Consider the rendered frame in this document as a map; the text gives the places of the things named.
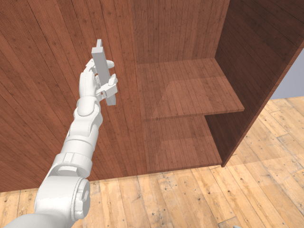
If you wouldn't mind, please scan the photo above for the robot left forearm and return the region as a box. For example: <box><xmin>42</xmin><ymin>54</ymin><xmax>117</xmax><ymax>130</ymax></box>
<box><xmin>34</xmin><ymin>96</ymin><xmax>103</xmax><ymax>212</ymax></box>

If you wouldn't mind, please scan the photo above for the robot left upper arm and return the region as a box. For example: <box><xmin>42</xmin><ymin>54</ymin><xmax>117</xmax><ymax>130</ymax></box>
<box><xmin>3</xmin><ymin>176</ymin><xmax>91</xmax><ymax>228</ymax></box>

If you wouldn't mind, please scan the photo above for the left robot hand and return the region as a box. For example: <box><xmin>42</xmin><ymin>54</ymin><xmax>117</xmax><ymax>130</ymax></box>
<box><xmin>79</xmin><ymin>58</ymin><xmax>118</xmax><ymax>102</ymax></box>

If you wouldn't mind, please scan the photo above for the wardrobe door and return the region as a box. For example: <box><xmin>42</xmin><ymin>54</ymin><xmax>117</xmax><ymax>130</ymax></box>
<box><xmin>0</xmin><ymin>0</ymin><xmax>148</xmax><ymax>192</ymax></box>

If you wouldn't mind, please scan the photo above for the handle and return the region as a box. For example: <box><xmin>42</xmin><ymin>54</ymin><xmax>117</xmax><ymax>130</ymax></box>
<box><xmin>91</xmin><ymin>39</ymin><xmax>116</xmax><ymax>105</ymax></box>

